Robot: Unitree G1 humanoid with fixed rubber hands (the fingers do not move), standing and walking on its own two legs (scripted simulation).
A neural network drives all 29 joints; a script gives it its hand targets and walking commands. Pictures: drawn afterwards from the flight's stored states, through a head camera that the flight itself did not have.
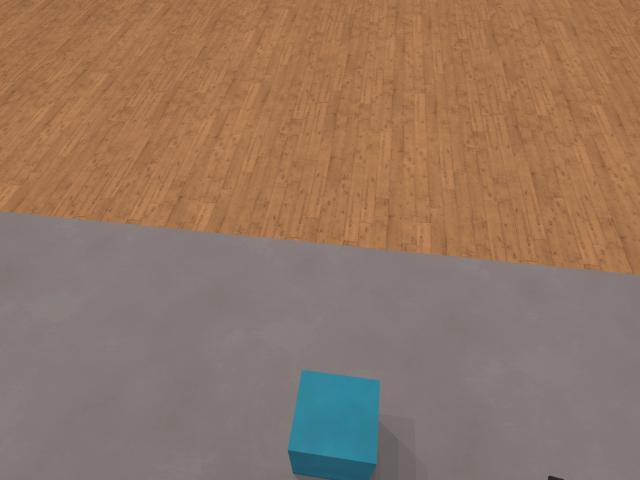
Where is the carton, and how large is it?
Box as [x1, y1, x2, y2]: [288, 370, 379, 479]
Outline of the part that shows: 302,370 288,446 288,453 293,473 329,479 369,479 376,464 379,380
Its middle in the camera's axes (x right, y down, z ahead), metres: +0.04 +0.51 +1.07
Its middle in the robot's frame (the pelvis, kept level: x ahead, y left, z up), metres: +0.38 -0.03 -0.66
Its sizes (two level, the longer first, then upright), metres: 0.210 0.200 0.250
